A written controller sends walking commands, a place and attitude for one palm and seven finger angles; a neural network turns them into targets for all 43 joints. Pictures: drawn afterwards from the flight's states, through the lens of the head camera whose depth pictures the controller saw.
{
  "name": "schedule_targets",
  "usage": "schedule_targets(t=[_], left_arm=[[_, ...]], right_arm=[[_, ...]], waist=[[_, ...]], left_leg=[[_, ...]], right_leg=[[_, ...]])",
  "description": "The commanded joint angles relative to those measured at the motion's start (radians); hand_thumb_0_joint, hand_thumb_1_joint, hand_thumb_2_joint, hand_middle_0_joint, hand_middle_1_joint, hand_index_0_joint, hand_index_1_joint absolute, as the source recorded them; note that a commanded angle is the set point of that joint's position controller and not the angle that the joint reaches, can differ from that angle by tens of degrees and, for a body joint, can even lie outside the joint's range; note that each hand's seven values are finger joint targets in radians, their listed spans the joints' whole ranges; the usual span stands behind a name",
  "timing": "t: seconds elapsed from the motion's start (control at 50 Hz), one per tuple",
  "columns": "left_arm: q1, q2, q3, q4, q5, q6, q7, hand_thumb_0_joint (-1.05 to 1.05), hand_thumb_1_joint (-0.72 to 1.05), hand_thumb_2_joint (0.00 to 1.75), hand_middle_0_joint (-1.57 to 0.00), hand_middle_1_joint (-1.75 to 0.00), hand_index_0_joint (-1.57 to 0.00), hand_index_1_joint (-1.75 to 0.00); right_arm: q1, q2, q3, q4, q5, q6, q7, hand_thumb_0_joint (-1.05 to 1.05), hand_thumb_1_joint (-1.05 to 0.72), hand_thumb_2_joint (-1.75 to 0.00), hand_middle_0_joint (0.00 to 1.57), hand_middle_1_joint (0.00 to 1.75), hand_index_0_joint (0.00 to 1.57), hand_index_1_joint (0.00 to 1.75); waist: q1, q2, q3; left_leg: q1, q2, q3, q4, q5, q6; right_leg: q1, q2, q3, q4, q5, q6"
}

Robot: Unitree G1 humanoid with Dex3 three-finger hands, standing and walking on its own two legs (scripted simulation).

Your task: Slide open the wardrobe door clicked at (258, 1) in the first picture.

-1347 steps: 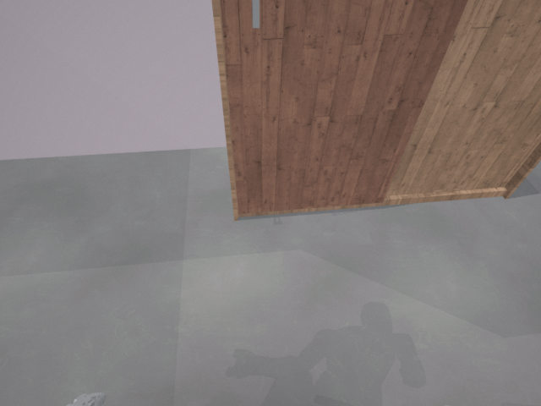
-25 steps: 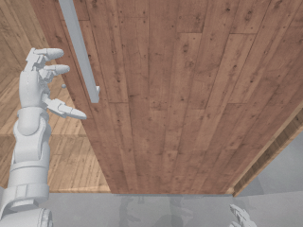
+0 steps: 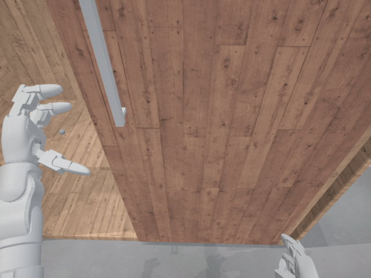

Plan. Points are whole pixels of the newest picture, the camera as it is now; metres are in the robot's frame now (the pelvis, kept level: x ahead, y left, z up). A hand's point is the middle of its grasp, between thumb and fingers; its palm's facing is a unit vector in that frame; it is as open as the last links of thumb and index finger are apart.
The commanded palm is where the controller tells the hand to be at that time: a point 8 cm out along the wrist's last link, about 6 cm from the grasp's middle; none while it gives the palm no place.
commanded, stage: slip the hand off the handle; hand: left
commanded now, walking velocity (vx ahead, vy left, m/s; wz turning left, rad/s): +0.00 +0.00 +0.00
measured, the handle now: (108, 66) +0.43 +0.21 +0.27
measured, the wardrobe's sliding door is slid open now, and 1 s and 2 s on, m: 0.61 0.61 0.61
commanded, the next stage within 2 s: draw the hand back to the body in 0.18 s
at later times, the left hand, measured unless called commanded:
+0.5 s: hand (59, 154) +0.26 +0.25 +0.19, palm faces +0.11 -0.99 -0.08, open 14.7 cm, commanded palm +0.21 +0.30 +0.20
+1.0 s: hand (31, 175) +0.21 +0.28 +0.18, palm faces +0.46 -0.85 -0.25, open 13.6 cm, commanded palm +0.17 +0.30 +0.19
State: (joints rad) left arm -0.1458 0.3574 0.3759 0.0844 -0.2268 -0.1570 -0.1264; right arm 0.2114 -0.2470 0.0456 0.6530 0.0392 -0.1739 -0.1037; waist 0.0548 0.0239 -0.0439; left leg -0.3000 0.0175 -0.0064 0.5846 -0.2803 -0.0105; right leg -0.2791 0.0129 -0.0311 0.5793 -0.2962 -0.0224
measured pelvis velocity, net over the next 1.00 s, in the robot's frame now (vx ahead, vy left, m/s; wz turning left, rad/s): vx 0.00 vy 0.00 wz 0.02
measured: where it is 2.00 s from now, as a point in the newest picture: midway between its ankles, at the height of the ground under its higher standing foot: outside the picture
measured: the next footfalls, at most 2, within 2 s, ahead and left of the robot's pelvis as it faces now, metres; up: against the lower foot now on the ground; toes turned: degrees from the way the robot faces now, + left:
none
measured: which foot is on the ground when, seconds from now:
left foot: down 0.00-1.00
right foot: down 0.00-1.00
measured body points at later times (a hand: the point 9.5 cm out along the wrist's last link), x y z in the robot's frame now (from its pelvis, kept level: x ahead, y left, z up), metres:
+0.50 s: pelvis +0.01 +0.00 +0.00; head -0.03 -0.02 +0.45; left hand +0.25 +0.31 +0.19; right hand +0.21 -0.21 -0.06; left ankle +0.02 +0.13 -0.73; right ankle +0.01 -0.10 -0.73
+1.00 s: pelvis +0.00 +0.00 +0.01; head -0.03 -0.01 +0.46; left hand +0.18 +0.32 +0.20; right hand +0.20 -0.20 -0.06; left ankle +0.02 +0.13 -0.73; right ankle +0.01 -0.10 -0.73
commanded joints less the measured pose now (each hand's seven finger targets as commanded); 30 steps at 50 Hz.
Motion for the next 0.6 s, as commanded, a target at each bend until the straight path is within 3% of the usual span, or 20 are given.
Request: schedule_targets(t=[0.0, 0.02, 0.1, 0.14, 0.16, 0.2, 0.24, 0.28, 0.3, 0.32, 0.38, 0.42, 0.44, 0.52, 0.58], left_arm=[[-0.224, 0.228, 0.091, -0.266, -0.032, -0.040, 0.001, 0.00, -0.55, 0.20, -0.25, -1.15, -0.25, -1.15], [-0.221, 0.236, 0.100, -0.287, -0.031, -0.037, 0.002, 0.00, -0.55, 0.20, -0.25, -1.15, -0.25, -1.15], [-0.163, 0.238, 0.121, -0.336, -0.042, -0.022, 0.003, 0.00, -0.55, 0.20, -0.25, -1.15, -0.25, -1.15], [-0.105, 0.220, 0.115, -0.396, -0.044, -0.025, -0.002, 0.00, -0.55, 0.20, -0.25, -1.15, -0.25, -1.15], [-0.088, 0.184, 0.083, -0.417, -0.048, -0.022, -0.008, 0.00, -0.55, 0.20, -0.25, -1.15, -0.25, -1.15], [-0.114, 0.187, 0.077, -0.425, -0.051, -0.022, -0.012, 0.00, -0.55, 0.20, -0.25, -1.15, -0.25, -1.15], [-0.146, 0.180, 0.058, -0.410, -0.049, -0.013, -0.011, 0.00, -0.55, 0.20, -0.25, -1.15, -0.25, -1.15], [-0.168, 0.189, 0.060, -0.398, -0.045, -0.011, -0.009, 0.00, -0.55, 0.20, -0.25, -1.15, -0.25, -1.15], [-0.096, 0.187, 0.024, -0.299, -0.084, 0.110, -0.067, 0.00, -0.55, 0.20, -0.25, -1.15, -0.25, -1.15], [-0.164, 0.206, 0.029, -0.394, -0.099, 0.165, -0.096, 0.00, -0.55, 0.20, -0.25, -1.15, -0.25, -1.15], [-0.144, 0.296, 0.106, -0.419, -0.116, 0.309, -0.149, 0.00, -0.55, 0.20, -0.25, -1.15, -0.25, -1.15], [-0.093, 0.319, 0.147, -0.444, -0.143, 0.387, -0.187, 0.00, -0.55, 0.20, -0.25, -1.15, -0.25, -1.15], [-0.073, 0.337, 0.186, -0.478, -0.158, 0.396, -0.188, 0.00, -0.55, 0.20, -0.25, -1.15, -0.25, -1.15], [0.065, 0.282, 0.222, -0.477, -0.197, 0.381, -0.173, 0.00, -0.55, 0.20, -0.25, -1.15, -0.25, -1.15], [0.082, 0.231, 0.166, -0.472, -0.185, 0.400, -0.171, 0.00, -0.55, 0.20, -0.25, -1.15, -0.25, -1.15]], right_arm=[[-0.118, -0.111, -0.044, -0.160, 0.003, -0.062, -0.004, 0.00, -0.90, -0.90, 0.20, 0.30, 0.20, 0.30], [-0.121, -0.110, -0.043, -0.160, 0.003, -0.063, -0.003, 0.00, -0.90, -0.90, 0.20, 0.30, 0.20, 0.30], [-0.122, -0.107, -0.040, -0.164, -0.001, -0.066, -0.003, 0.00, -0.90, -0.90, 0.20, 0.30, 0.20, 0.30], [-0.129, -0.106, -0.042, -0.173, -0.003, -0.071, 0.000, 0.00, -0.90, -0.90, 0.20, 0.30, 0.20, 0.30], [-0.132, -0.101, -0.038, -0.177, -0.001, -0.075, 0.002, 0.00, -0.90, -0.90, 0.20, 0.30, 0.20, 0.30], [-0.124, -0.102, -0.037, -0.166, -0.002, -0.080, -0.002, 0.00, -0.90, -0.90, 0.20, 0.30, 0.20, 0.30], [-0.125, -0.108, -0.036, -0.156, -0.001, -0.085, -0.011, 0.00, -0.90, -0.90, 0.20, 0.30, 0.20, 0.30], [-0.124, -0.108, -0.036, -0.148, 0.000, -0.089, -0.018, 0.00, -0.90, -0.90, 0.20, 0.30, 0.20, 0.30], [-0.139, -0.122, -0.030, -0.152, 0.021, -0.090, -0.030, 0.00, -0.90, -0.90, 0.20, 0.30, 0.20, 0.30], [-0.154, -0.116, -0.025, -0.172, 0.031, -0.091, -0.041, 0.00, -0.90, -0.90, 0.20, 0.30, 0.20, 0.30], [-0.174, -0.120, -0.014, -0.185, 0.035, -0.097, -0.054, 0.00, -0.90, -0.90, 0.20, 0.30, 0.20, 0.30], [-0.189, -0.116, -0.005, -0.202, 0.038, -0.099, -0.046, 0.00, -0.90, -0.90, 0.20, 0.30, 0.20, 0.30], [-0.199, -0.114, -0.005, -0.211, 0.036, -0.101, -0.040, 0.00, -0.90, -0.90, 0.20, 0.30, 0.20, 0.30], [-0.173, -0.110, -0.012, -0.209, 0.033, -0.103, -0.011, 0.00, -0.90, -0.90, 0.20, 0.30, 0.20, 0.30], [-0.167, -0.117, -0.017, -0.203, 0.040, -0.093, 0.000, 0.00, -0.90, -0.90, 0.20, 0.30, 0.20, 0.30]], waist=[[0.007, 0.015, -0.166], [0.009, 0.035, -0.164], [0.010, 0.016, -0.151], [0.019, 0.022, -0.176], [0.015, 0.045, -0.170], [0.003, 0.048, -0.138], [-0.011, 0.010, -0.104], [-0.012, 0.033, -0.103], [-0.005, 0.065, -0.127], [0.000, 0.068, -0.154], [0.019, 0.053, -0.179], [0.036, 0.054, -0.187], [0.045, 0.042, -0.199], [0.038, -0.004, -0.153], [0.022, 0.031, -0.090]], left_leg=[[0.078, -0.028, 0.011, -0.080, 0.112, 0.039], [0.080, -0.028, 0.010, -0.082, 0.112, 0.037], [0.079, -0.028, 0.012, -0.079, 0.131, 0.038], [0.097, -0.027, 0.016, -0.072, 0.167, 0.038], [0.103, -0.028, 0.015, -0.071, 0.167, 0.037], [0.100, -0.029, 0.007, -0.072, 0.148, 0.035], [0.093, -0.026, 0.004, -0.073, 0.108, 0.038], [0.093, -0.028, -0.005, -0.081, 0.082, 0.036], [0.103, -0.023, -0.011, -0.107, 0.051, 0.038], [0.122, -0.026, -0.014, -0.116, 0.062, 0.043], [0.148, -0.025, -0.017, -0.115, 0.154, 0.051], [0.164, -0.028, -0.023, -0.117, 0.208, 0.049], [0.175, -0.029, -0.023, -0.109, 0.243, 0.047], [0.166, -0.024, -0.016, -0.102, 0.262, 0.038], [0.156, -0.020, -0.012, -0.106, 0.228, 0.035]], right_leg=[[0.032, -0.006, 0.010, -0.109, 0.143, 0.006], [0.032, -0.006, 0.009, -0.108, 0.139, 0.004], [0.040, -0.006, 0.009, -0.108, 0.166, 0.008], [0.059, -0.004, 0.004, -0.096, 0.204, 0.006], [0.050, -0.006, 0.003, -0.094, 0.209, 0.007], [0.024, -0.002, 0.002, -0.099, 0.185, 0.006], [-0.005, -0.001, 0.003, -0.114, 0.138, 0.010], [-0.010, -0.004, 0.005, -0.118, 0.100, 0.007], [0.037, -0.012, 0.008, -0.132, 0.100, 0.004], [0.061, -0.016, 0.006, -0.145, 0.110, 0.008], [0.109, -0.018, -0.002, -0.143, 0.202, 0.008], [0.130, -0.015, -0.015, -0.136, 0.258, 0.005], [0.149, -0.011, -0.011, -0.137, 0.295, 0.007], [0.120, -0.004, -0.024, -0.130, 0.327, 0.013], [0.072, -0.004, -0.023, -0.141, 0.280, 0.014]])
